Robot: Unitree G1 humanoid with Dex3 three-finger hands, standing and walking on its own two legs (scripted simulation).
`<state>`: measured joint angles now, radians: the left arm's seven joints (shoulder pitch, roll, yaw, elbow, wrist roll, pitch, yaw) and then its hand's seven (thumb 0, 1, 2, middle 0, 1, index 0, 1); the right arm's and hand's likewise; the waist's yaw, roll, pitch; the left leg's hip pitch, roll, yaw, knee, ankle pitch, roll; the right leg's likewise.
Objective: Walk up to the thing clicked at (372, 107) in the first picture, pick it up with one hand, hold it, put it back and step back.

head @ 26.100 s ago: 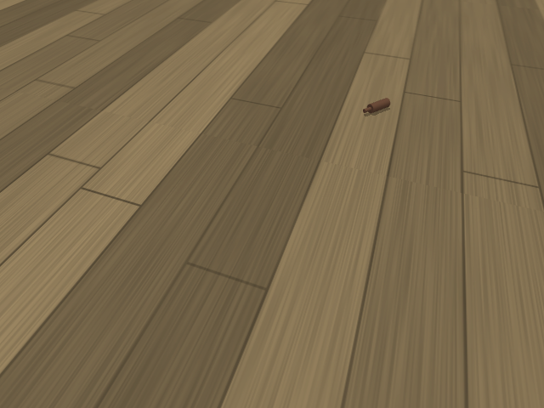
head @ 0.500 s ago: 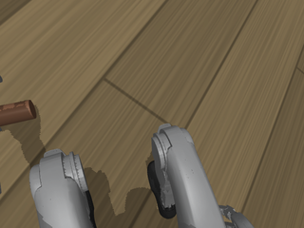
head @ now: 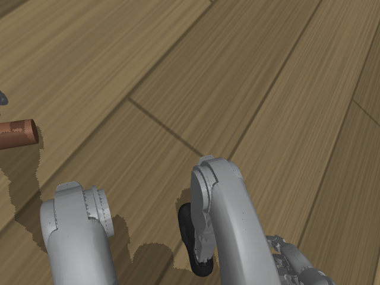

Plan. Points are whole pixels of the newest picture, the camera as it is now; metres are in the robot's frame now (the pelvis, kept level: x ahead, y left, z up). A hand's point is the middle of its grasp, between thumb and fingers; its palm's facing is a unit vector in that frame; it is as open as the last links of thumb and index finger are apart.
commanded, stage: rest palm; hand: left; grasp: from above
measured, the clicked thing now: out of the picture +0.45 +0.36 -0.28
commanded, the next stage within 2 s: close in 1.18 s
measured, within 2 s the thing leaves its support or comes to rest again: neither
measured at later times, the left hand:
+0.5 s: hand out of the picture +0.43 +0.33 -0.24, palm faces -0.49 -0.13 -0.86, open 14.4 cm
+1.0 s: hand out of the picture +0.43 +0.33 -0.26, palm faces -0.46 -0.12 -0.88, open 14.3 cm
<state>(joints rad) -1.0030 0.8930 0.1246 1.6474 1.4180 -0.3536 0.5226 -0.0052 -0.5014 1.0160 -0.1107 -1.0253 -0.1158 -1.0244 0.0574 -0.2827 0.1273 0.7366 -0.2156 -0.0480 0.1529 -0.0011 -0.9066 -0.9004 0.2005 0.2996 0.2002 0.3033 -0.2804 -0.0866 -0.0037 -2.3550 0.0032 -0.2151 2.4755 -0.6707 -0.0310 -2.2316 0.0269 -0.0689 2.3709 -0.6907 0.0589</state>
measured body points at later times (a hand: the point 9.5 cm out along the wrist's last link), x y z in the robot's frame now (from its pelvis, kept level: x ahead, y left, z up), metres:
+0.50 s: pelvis +0.01 +0.00 -0.02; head +0.27 +0.11 +0.33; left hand +0.45 +0.34 -0.19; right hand +0.06 -0.26 -0.09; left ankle +0.07 +0.13 -0.28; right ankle +0.11 -0.14 -0.28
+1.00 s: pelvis +0.01 +0.01 -0.02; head +0.27 +0.13 +0.32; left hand +0.45 +0.33 -0.21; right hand +0.08 -0.26 -0.09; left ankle +0.07 +0.13 -0.28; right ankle +0.10 -0.14 -0.28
